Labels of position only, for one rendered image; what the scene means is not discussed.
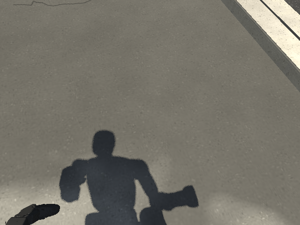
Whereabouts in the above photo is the robot left hand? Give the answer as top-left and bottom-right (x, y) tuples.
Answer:
(5, 203), (60, 225)

